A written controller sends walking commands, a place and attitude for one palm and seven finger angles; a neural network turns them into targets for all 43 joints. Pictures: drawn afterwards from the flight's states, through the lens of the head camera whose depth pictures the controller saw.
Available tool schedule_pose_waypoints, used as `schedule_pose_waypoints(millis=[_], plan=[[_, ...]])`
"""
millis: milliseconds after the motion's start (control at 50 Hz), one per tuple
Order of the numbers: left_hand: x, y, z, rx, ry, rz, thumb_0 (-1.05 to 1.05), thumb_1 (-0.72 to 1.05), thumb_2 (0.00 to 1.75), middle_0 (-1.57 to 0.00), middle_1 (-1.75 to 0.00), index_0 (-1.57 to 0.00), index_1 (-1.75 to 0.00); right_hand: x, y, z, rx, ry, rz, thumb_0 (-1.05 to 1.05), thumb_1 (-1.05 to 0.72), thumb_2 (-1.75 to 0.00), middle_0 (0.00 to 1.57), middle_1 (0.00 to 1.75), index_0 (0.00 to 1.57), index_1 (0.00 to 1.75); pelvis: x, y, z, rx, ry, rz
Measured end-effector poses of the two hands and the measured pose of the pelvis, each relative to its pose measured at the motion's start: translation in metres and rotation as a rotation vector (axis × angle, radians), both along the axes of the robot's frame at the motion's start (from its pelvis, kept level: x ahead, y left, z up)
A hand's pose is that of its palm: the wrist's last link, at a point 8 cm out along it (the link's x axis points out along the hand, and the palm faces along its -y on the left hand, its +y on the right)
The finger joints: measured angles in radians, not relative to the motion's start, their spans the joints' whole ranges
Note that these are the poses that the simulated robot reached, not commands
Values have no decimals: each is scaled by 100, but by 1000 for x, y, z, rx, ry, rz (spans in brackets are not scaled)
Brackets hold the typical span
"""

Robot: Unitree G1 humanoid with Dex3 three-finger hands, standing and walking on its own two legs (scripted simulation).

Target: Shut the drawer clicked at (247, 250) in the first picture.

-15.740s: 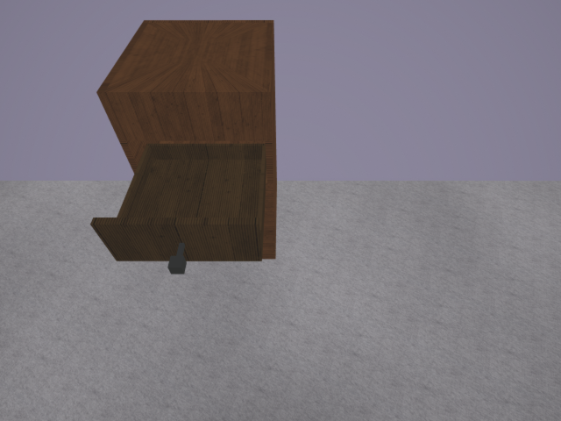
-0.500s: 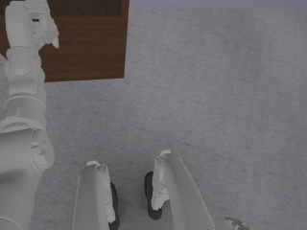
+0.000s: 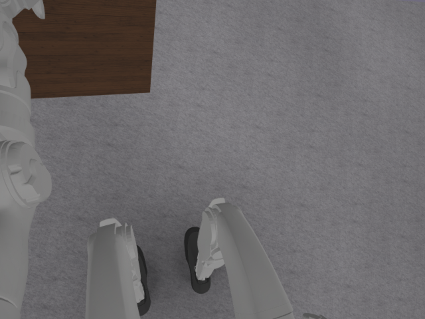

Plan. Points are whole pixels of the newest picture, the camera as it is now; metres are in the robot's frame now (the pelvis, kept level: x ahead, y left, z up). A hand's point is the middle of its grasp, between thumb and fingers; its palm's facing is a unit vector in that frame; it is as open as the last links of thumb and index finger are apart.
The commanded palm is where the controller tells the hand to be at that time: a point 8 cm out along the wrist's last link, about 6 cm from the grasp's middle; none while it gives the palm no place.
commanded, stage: pull the fist back off the drawer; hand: left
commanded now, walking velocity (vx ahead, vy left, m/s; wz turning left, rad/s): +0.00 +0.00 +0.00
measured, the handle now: out of the picture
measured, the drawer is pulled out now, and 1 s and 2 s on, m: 0.00 0.00 0.00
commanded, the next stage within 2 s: draw the hand back to the body in 0.80 s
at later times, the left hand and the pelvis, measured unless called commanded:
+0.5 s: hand out of the picture +0.61 +0.18 +0.04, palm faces +0.05 -1.00 -0.06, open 3.5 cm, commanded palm +0.61 +0.18 +0.04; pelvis -0.02 +0.01 -0.01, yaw -2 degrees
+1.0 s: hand out of the picture +0.60 +0.18 +0.04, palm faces +0.04 -1.00 -0.05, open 3.3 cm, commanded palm +0.55 +0.21 +0.08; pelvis +0.03 +0.01 +0.03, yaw -1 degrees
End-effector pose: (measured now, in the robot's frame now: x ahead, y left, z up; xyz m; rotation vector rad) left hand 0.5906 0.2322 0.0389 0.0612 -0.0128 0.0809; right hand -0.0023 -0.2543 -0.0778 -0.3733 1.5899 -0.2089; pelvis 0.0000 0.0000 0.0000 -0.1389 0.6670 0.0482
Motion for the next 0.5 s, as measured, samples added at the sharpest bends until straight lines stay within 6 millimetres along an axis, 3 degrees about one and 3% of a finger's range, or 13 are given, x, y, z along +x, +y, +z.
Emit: schedule_pose_waypoints(millis=[240,500], plan=[[0,0,1,2,14,0,1,88,89,-142,-160,-154,-160,-23,2,1,-27,-39,-13,0,-90,-89,20,30,21,30,-18,1,-7,-7,-9,-7],[0,1,1,1,19,-27,1,89,89,-140,-160,-152,-160,-41,13,-1,-6,-14,-37,0,-90,-89,20,30,21,30,-20,7,-10,-13,-12,-18]])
